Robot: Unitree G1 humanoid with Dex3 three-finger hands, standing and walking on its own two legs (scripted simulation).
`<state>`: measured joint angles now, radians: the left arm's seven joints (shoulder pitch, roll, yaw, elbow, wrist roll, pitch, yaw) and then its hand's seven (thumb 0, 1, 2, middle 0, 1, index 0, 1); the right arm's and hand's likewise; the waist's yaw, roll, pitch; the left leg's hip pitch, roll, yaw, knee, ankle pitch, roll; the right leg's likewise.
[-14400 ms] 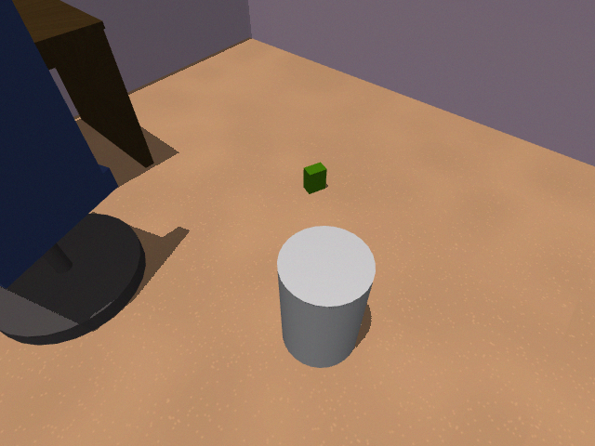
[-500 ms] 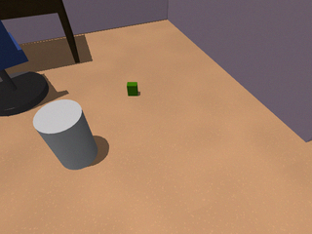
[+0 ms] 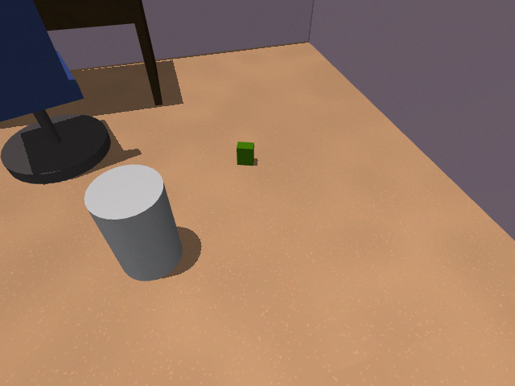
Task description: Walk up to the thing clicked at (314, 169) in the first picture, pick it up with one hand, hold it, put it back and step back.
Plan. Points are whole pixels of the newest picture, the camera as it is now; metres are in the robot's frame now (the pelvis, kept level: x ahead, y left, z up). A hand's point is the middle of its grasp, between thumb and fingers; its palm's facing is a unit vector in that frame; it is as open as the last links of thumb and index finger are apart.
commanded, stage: walk up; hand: left
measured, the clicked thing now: (245, 153) +1.47 +0.16 -0.71
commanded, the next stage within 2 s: none
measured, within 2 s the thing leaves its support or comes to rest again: neither
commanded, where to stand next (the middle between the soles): +1.09 -0.06 m, yaw -2 degrees
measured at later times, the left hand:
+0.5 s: hand (110, 316) +0.28 +0.32 -0.14, palm faces -0.11 -0.94 -0.33, open 7.4 cm
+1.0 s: hand (175, 224) +0.51 +0.24 -0.14, palm faces -0.05 -0.93 -0.36, open 7.4 cm
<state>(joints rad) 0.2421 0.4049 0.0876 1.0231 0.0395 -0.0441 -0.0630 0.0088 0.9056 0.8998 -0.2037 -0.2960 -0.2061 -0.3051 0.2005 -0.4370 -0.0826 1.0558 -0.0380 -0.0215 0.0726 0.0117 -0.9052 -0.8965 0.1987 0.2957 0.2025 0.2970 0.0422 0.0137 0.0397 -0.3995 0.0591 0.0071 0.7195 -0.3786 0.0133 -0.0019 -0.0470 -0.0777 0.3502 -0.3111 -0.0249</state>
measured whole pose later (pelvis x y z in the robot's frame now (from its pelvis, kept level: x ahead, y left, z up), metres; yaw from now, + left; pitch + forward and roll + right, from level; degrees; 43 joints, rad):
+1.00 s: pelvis +0.45 -0.03 -0.01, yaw -3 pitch -3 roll -1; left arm 0.31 0.40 0.05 0.86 0.01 -0.07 -0.06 0.01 0.91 0.90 -0.20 -0.30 -0.21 -0.31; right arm 0.22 -0.42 -0.08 0.85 -0.01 -0.05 0.07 0.01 -0.91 -0.90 0.20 0.30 0.20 0.30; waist 0.03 0.04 0.09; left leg -0.52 0.09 0.00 0.72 -0.15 0.00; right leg -0.06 0.02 -0.09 0.43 -0.33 -0.04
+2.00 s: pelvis +0.81 -0.09 -0.01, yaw +0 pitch -3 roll -1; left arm 0.37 0.40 0.06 0.85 0.01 -0.09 -0.03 0.01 0.90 0.90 -0.20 -0.30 -0.21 -0.31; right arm 0.26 -0.42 -0.07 0.88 -0.02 -0.01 0.08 0.01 -0.91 -0.90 0.20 0.30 0.20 0.30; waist 0.03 0.06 0.11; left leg -0.46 0.07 -0.02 0.67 -0.17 0.01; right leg -0.07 0.00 -0.14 0.45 -0.32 -0.03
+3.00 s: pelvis +1.01 -0.02 -0.02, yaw +0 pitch -3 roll -1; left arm 0.22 0.41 0.02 0.95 -0.01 0.02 -0.01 0.01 0.91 0.90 -0.20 -0.30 -0.20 -0.30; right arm 0.26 -0.37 -0.03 0.99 -0.03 -0.02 0.01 0.01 -0.91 -0.90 0.20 0.30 0.20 0.30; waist -0.01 -0.04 0.06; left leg -0.30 0.03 0.03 0.64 -0.29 0.02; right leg -0.34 -0.04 0.02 0.76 -0.43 -0.02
